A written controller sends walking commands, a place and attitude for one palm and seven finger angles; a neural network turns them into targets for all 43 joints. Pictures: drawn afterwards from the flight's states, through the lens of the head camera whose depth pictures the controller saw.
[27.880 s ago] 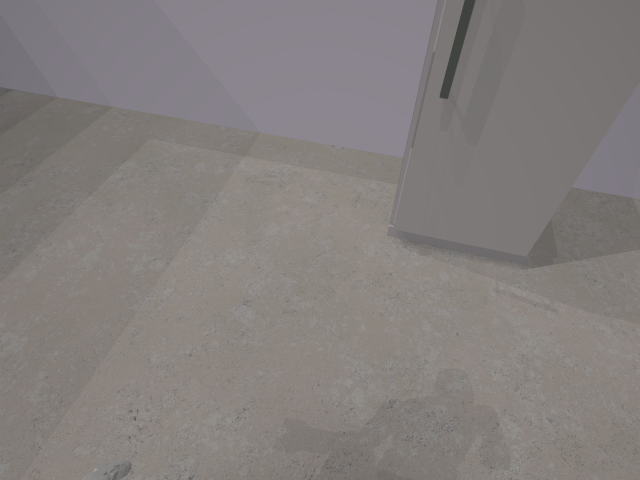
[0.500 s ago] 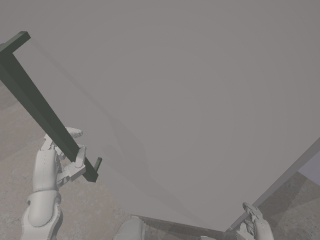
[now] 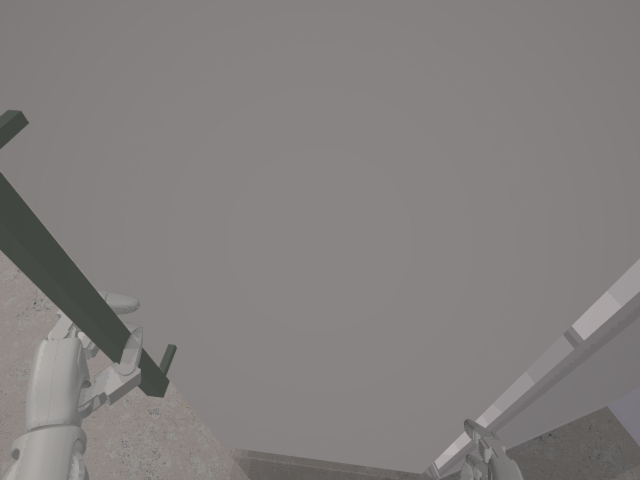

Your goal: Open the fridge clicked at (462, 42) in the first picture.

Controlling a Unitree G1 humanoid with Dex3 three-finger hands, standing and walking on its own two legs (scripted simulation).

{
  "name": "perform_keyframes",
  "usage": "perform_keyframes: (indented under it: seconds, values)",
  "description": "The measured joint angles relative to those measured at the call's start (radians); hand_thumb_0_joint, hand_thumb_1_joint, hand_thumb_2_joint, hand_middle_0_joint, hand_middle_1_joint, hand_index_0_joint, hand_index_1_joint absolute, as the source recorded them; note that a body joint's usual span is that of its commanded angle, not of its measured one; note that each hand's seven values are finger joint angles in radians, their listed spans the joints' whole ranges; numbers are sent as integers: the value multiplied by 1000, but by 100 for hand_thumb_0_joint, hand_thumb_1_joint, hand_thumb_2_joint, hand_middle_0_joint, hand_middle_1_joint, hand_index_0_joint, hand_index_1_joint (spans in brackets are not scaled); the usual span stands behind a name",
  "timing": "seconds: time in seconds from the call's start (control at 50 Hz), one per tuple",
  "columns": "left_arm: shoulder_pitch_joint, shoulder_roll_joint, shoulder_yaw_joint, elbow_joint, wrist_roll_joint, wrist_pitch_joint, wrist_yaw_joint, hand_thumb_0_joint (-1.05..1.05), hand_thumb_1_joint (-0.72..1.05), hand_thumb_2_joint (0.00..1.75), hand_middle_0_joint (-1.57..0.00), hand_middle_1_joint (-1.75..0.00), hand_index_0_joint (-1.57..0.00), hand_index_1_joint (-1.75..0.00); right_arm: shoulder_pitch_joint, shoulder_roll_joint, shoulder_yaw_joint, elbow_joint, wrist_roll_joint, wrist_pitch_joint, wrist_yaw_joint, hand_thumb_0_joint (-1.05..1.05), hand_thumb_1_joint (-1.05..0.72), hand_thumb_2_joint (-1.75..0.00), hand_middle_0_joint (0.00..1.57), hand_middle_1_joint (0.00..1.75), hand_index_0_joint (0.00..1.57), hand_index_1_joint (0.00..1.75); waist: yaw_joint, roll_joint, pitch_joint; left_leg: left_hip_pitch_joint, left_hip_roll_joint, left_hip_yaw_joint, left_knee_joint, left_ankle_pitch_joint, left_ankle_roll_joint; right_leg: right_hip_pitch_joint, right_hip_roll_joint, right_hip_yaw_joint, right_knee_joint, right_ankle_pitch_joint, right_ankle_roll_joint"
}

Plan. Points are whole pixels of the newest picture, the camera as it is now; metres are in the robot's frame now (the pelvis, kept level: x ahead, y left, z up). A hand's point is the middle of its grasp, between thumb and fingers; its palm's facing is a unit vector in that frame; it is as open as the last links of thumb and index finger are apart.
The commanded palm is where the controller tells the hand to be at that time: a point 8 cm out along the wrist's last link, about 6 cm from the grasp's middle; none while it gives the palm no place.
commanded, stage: walk backward, drawing the door open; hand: left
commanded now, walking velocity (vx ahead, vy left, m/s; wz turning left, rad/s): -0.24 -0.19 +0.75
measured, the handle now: (106, 297) +0.27 +0.24 +0.13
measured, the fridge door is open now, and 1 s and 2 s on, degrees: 64 70 74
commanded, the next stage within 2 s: stop walking and hold the door back in 0.08 s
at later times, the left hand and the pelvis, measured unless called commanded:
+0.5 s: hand out of the picture +0.11 +0.20 +0.09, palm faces +0.56 -0.81 -0.17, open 5.8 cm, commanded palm +0.10 +0.25 +0.09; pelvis -0.11 -0.08 -0.01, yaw +17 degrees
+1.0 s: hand (120, 400) +0.18 +0.21 +0.09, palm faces +0.46 -0.86 -0.21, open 5.6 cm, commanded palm +0.11 +0.24 +0.09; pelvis -0.13 -0.08 -0.01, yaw +16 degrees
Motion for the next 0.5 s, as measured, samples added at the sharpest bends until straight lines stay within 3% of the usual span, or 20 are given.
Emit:
perform_keyframes:
  seconds: [0.04, 0.06, 0.1, 0.16, 0.2, 0.28, 0.36, 0.42, 0.44, 0.5]
  values:
    - [16, 22, 42, -8, -10, 3, 7, -4, 61, 78, -39, -129, -33, -140, -7, 4, -2, -3, 2, -1, 5, 1, -90, -90, 20, 30, 21, 30, 5, -20, -20, -60, -20, -21, 56, -30, -1, 96, -11, -9, -166, 32, -7]
    - [16, 32, 68, -13, -8, 2, 11, -5, 59, 78, -39, -130, -33, -140, -20, 1, -6, -2, 4, 1, 8, 1, -90, -90, 20, 30, 21, 30, 13, -32, -22, -107, -32, -22, 126, -102, 8, 103, -19, -10, -209, 96, -28]
    - [-9, 17, 81, 5, 5, 2, 14, -7, 57, 78, -41, -131, -33, -140, -71, -34, -30, 33, 2, 8, 6, 1, -90, -90, 20, 30, 21, 30, 16, -6, 2, -224, -62, -23, 424, -263, 19, 60, -18, -40, -144, 130, -62]
    - [-12, 10, 74, 46, 7, -20, 5, -8, 57, 77, -40, -132, -35, -140, -101, -68, -67, 68, 1, 29, -1, 2, -90, -90, 20, 30, 21, 30, 12, -16, 10, -318, -120, 68, 795, -306, 6, 67, -53, -77, -143, 129, -80]
    - [0, 13, 67, 60, 11, -36, 0, -8, 58, 76, -39, -132, -36, -140, -99, -79, -76, 63, 5, 36, -14, 2, -90, -90, 20, 30, 21, 30, 6, -33, 9, -307, -128, 140, 856, -306, -3, 90, -70, -105, -175, 145, -88]
    - [-47, 25, 20, 86, 16, -46, 7, -6, 58, 77, -40, -135, -40, -140, -74, -99, -63, 44, 5, 34, -43, 2, -91, -90, 20, 30, 21, 30, 23, -68, -11, -197, -124, 213, 678, -295, 27, 109, -91, -173, -228, 180, -98]
    - [-178, -13, -43, 134, 27, -52, 36, -3, 60, 79, -43, -137, -43, -140, -71, -118, -49, 34, -6, 29, -47, 2, -91, -90, 20, 30, 21, 30, 62, -98, -34, -60, -117, 206, 392, -292, 70, 79, -101, -225, -248, 215, -108]
    - [-283, -36, -77, 182, 31, -63, 45, -1, 61, 80, -44, -138, -44, -140, -96, -130, -37, 13, -10, 39, -42, 2, -91, -90, 20, 30, 21, 30, 78, -107, -41, 55, -114, 189, 141, -233, 95, 33, -106, -244, -231, 236, -109]
    - [-321, -36, -85, 204, 29, -68, 45, -1, 61, 80, -44, -139, -44, -140, -111, -130, -42, 9, -8, 52, -48, 2, -91, -90, 20, 30, 19, 29, 78, -105, -38, 86, -115, 182, 65, -194, 105, 13, -108, -246, -210, 236, -105]
    - [-431, -18, -104, 317, 24, -72, 53, -1, 62, 79, -45, -140, -45, -140, -136, -108, -46, 6, 5, 70, -47, 1, -90, -90, 20, 30, 15, 27, 68, -107, -3, 86, -129, 178, 64, -134, 111, -31, -78, -143, -66, 52, -63]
